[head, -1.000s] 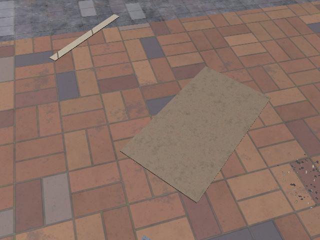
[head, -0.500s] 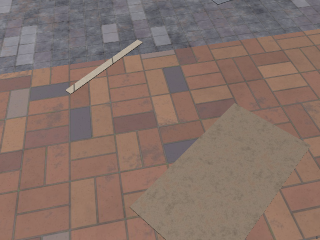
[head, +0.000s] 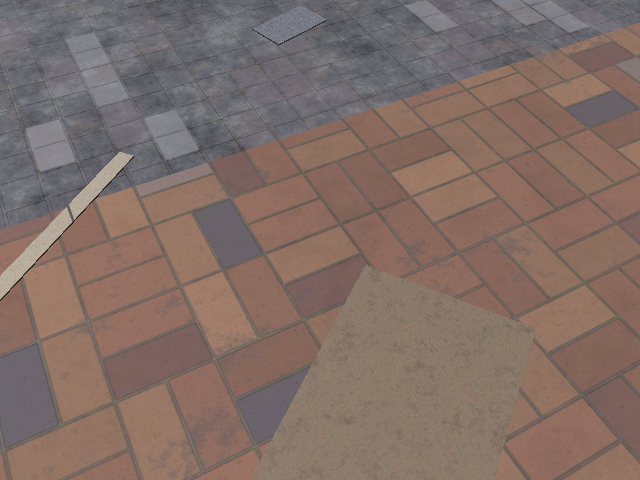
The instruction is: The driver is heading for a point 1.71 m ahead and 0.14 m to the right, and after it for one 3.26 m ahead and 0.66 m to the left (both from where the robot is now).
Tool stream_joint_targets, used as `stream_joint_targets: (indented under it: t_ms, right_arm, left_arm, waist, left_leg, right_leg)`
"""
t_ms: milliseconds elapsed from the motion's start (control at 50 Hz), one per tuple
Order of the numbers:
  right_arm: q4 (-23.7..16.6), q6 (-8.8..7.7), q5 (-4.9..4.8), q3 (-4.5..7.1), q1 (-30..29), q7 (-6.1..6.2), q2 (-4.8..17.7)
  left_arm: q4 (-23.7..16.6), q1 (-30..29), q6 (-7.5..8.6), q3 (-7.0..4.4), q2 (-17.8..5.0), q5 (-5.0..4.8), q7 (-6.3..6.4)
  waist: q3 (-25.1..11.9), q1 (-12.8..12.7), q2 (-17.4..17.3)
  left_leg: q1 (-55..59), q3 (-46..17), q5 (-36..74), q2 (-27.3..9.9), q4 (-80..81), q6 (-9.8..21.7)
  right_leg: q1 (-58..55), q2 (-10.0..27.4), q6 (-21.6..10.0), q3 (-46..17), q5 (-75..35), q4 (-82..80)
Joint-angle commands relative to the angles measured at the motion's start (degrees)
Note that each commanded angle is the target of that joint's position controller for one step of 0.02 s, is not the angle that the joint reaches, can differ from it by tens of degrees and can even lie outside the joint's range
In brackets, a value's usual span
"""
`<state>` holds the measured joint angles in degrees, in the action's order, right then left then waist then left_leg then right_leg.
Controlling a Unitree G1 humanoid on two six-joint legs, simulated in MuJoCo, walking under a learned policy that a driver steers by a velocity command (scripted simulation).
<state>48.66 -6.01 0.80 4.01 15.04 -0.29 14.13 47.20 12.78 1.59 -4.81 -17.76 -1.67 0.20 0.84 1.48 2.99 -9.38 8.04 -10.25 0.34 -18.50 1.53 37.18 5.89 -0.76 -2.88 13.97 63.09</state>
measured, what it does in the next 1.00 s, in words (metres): walks ahead: right foot, then left foot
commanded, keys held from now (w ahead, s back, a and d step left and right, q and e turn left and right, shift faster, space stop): w+e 0.10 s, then e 0.08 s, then no key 0.82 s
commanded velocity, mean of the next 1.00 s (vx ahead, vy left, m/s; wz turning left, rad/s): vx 0.17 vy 0.00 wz -0.23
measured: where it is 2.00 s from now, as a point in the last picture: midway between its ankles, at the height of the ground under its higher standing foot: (370, 404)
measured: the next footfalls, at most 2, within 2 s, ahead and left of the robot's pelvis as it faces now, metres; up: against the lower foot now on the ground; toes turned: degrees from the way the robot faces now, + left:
right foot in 0.26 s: +0.29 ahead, -0.16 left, +0.00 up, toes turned -12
left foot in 0.68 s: +0.31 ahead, +0.08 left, +0.00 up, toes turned -12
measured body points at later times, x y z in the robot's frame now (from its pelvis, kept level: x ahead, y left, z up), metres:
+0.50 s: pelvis +0.19 -0.07 -0.01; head +0.23 -0.10 +0.44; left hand +0.38 +0.16 -0.11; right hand +0.27 -0.37 -0.14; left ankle +0.23 +0.09 -0.68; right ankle +0.25 -0.16 -0.74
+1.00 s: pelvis +0.25 -0.05 -0.01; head +0.27 -0.05 +0.44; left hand +0.42 +0.18 -0.14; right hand +0.28 -0.32 -0.15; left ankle +0.27 +0.08 -0.74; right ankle +0.25 -0.16 -0.74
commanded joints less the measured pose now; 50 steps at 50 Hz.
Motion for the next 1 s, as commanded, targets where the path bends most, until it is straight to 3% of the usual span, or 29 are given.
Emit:
stream_joint_targets:
  t_ms: [20,100,140,180,220,240,260,280,300,320,340,360,400,440,480,600,640,660,680,700,720,740,760,840,1000]
  right_arm:
    - [-3.1,-1.04,0.1,1.93,-3.6,0.64,7.9]
    - [-2.1,-0.24,-0.44,2.54,-1.7,1.26,10.0]
    - [-1.7,0.63,-0.91,2.8,-1.4,1.55,10.9]
    - [-1.4,1.72,-1.75,3.22,-1.2,1.88,12.2]
    - [-1.3,2.49,-2.81,3.56,-1.7,2.17,13.6]
    - [-1.4,2.85,-3.14,3.38,-2.7,2.17,13.3]
    - [-1.1,2.64,-2.29,2.72,-0.5,1.99,11.5]
    - [-3.1,2.06,1.64,0.5,3.4,1.32,4.5]
    - [-2.6,1.13,-0.13,-0.37,7.8,0.64,5.5]
    - [-2.2,1.18,-2.61,0.88,2.2,0.44,10.1]
    - [-3.2,1.44,-3.04,0.58,-1.0,0.68,9.2]
    - [-2.4,2.02,-1.87,0.54,-2.6,1.48,8.8]
    - [-2.0,4.13,-1.17,1.13,-1.5,2.33,9.5]
    - [-1.2,5.23,-0.96,0.94,0.5,2.85,7.8]
    - [-1.0,5.54,-0.63,0.56,-0.5,3.16,6.6]
    - [-0.6,6.34,-0.95,0.2,-5.4,2.7,6.5]
    - [0.2,6.02,-0.48,0.0,-4.4,2.33,5.6]
    - [0.6,5.83,0.22,-0.09,-4.0,2.12,5.8]
    - [0.6,5.57,0.85,0.09,-3.5,2.1,7.8]
    - [0.4,5.59,0.42,0.88,-5.2,2.27,11.8]
    - [1.4,5.51,0.0,0.73,-5.8,1.92,9.4]
    - [1.4,5.13,0.14,0.06,-6.6,1.67,6.9]
    - [1.7,4.75,0.43,-0.22,-7.3,1.59,6.2]
    - [3.6,3.72,-0.23,-0.4,-5.3,1.78,6.4]
    - [6.3,4.52,-0.5,-0.75,-4.7,2.27,5.9]
  left_arm:
    - [-3.8,0.8,-0.13,-0.17,-0.7,0.4,-0.5]
    - [-6.5,-7.1,0.41,0.59,0.4,0.56,-2.13]
    - [-8.2,-10.1,0.38,0.63,0.2,0.95,-2.77]
    - [-9.6,-10.5,0.24,0.14,-0.9,1.23,-3.34]
    - [-9.4,-6.0,0.21,-0.95,-2.9,1.51,-3.52]
    - [-7.5,1.2,0.36,-2.22,-5.0,1.5,-3.35]
    - [-5.9,7.0,0.22,-3.78,-9.0,1.71,-2.26]
    - [-6.0,8.0,-0.09,-4.44,-15.1,2.26,-0.76]
    - [-8.8,6.6,0.44,-3.24,-14.4,2.83,-1.24]
    - [-9.1,6.0,0.47,-2.27,-10.3,2.71,-1.73]
    - [-8.3,2.9,0.71,-1.6,-7.9,1.78,-1.77]
    - [-8.4,-0.2,0.82,-0.87,-5.6,1.36,-1.64]
    - [-8.5,-4.4,0.76,-0.31,-4.5,2.38,-1.39]
    - [-8.0,-6.0,1.32,-0.33,-4.7,3.16,-1.24]
    - [-7.2,-6.6,1.37,-0.29,-4.6,3.15,-0.67]
    - [-4.8,-6.4,-0.06,0.5,-3.3,3.04,0.19]
    - [-4.1,-7.0,-0.47,1.15,-2.1,2.47,0.13]
    - [-3.2,-5.5,-0.5,1.56,-1.1,2.3,0.07]
    - [-2.5,-3.7,-0.35,1.95,-0.2,2.73,0.03]
    - [-2.1,-0.6,-0.07,1.54,-0.7,2.89,-0.14]
    - [-2.1,-2.4,-0.18,1.61,-0.3,2.93,0.02]
    - [-2.3,-4.7,-0.44,1.44,-1.2,2.81,0.18]
    - [-2.1,-5.2,-0.81,1.36,-1.0,2.54,0.43]
    - [-0.5,-4.8,-1.34,1.15,-1.0,2.49,0.57]
    - [3.5,-4.8,-1.39,1.0,-0.7,1.96,0.83]
  waist:
    - [0.6,-1.9,-6.6]
    - [2.5,0.9,-5.7]
    - [4.0,1.5,-5.5]
    - [2.8,0.9,-7.0]
    - [-0.9,-2.1,-8.7]
    - [-4.5,-6.3,-7.4]
    - [-8.4,-8.6,-3.5]
    - [-14.0,-4.0,12.8]
    - [-28.2,-3.6,11.2]
    - [-26.5,-6.6,2.0]
    - [-18.6,-5.4,1.3]
    - [-13.3,-4.1,-2.2]
    - [-9.8,-0.5,0.0]
    - [-9.8,1.1,0.7]
    - [-9.7,1.2,1.2]
    - [-6.7,-1.2,3.1]
    - [-5.1,0.1,2.4]
    - [-4.3,0.4,1.3]
    - [-4.1,-0.4,-1.0]
    - [-2.9,-4.0,-7.4]
    - [-2.5,-3.5,-10.7]
    - [-1.5,-2.6,-10.1]
    - [-1.4,-2.7,-9.8]
    - [-2.3,-1.6,-6.5]
    - [-2.7,-0.9,-3.2]
  left_leg:
    - [1.7,-7.3,11.5,-16.2,11.3,9.2]
    - [3.8,-0.8,11.8,-15.6,11.3,7.7]
    - [5.9,1.6,19.1,-15.8,8.5,6.8]
    - [8.9,2.8,29.3,-16.7,3.6,5.5]
    - [10.2,3.0,42.8,-16.4,-5.3,4.1]
    - [9.1,4.0,43.4,-14.4,-14.5,2.5]
    - [2.0,5.1,33.1,-11.1,-27.0,-0.8]
    - [-17.9,4.6,-20.6,-4.2,-48.1,-4.6]
    - [-24.9,-8.2,-33.5,0.7,-62.0,-5.8]
    - [-26.0,-12.6,-28.6,-2.1,-63.1,-5.0]
    - [-29.3,-11.1,-24.2,-4.3,-59.2,-4.2]
    - [-28.4,-10.9,-20.5,-6.3,-55.2,-4.2]
    - [-20.0,-11.4,-16.5,-7.3,-50.6,-4.0]
    - [-15.5,-10.9,-14.3,-6.7,-45.4,-4.2]
    - [-14.1,-10.8,-11.7,-6.4,-38.0,-4.5]
    - [-8.2,-9.8,-5.8,-5.1,-21.8,-4.3]
    - [-3.4,-8.3,-1.6,-4.0,-12.1,-3.2]
    - [-0.5,-8.7,2.3,-4.2,-7.1,-2.3]
    - [1.9,-12.7,6.9,-8.0,-5.4,-1.0]
    - [0.1,-14.4,6.2,-10.4,-6.4,0.8]
    - [-6.9,-14.2,-5.4,-9.0,-4.5,1.3]
    - [-10.2,-13.6,-9.7,-7.8,-2.9,0.3]
    - [-11.1,-12.8,-8.9,-7.1,-2.6,-0.8]
    - [-6.6,-11.1,-0.5,-5.7,-5.2,-1.7]
    - [-3.6,-10.0,4.7,-4.5,-6.6,-1.1]
  right_leg:
    - [3.7,2.6,0.7,-2.7,-8.2,-5.7]
    - [1.5,1.5,0.0,1.6,-15.8,-18.2]
    - [0.5,0.4,-0.6,3.6,-14.9,-22.9]
    - [-1.8,-1.4,-1.7,5.6,-11.2,-25.2]
    - [-9.7,-5.2,-3.7,7.7,-6.6,-27.4]
    - [-19.0,-7.7,-5.3,8.4,-11.0,-32.6]
    - [-31.5,-6.8,-7.2,5.1,-25.4,-35.4]
    - [-49.5,8.4,-13.7,-13.7,-57.1,-29.0]
    - [-57.1,19.5,-24.9,-33.8,-54.9,-34.2]
    - [-52.8,16.1,-22.4,-27.2,-50.9,-36.8]
    - [-46.5,13.1,-19.4,-19.8,-44.3,-37.4]
    - [-38.8,10.6,-16.9,-16.3,-38.8,-39.1]
    - [-25.8,8.5,-15.5,-12.4,-34.8,-43.1]
    - [-21.2,7.4,-15.5,-9.2,-34.9,-45.0]
    - [-20.2,6.4,-14.9,-6.9,-32.8,-45.8]
    - [-19.0,4.7,-12.4,-7.3,-4.2,-48.8]
    - [-17.8,3.3,-10.0,-7.3,3.7,-47.3]
    - [-16.9,1.8,-7.7,-7.0,6.5,-46.4]
    - [-15.9,-0.3,-5.0,-6.1,8.1,-44.0]
    - [-15.0,-4.4,-2.9,-2.4,8.4,-42.0]
    - [-20.5,-6.1,-1.6,0.7,4.7,-40.5]
    - [-23.8,-5.7,-1.5,0.6,1.8,-39.0]
    - [-25.1,-5.2,-2.0,0.4,-0.2,-38.3]
    - [-25.1,-4.3,-3.1,-0.6,-6.6,-38.1]
    - [-26.8,-4.1,-2.4,-0.2,-12.8,-37.3]
Over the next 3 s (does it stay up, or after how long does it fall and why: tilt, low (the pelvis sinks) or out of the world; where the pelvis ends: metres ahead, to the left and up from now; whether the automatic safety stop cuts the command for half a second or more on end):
stays up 1.18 -0.24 -0.01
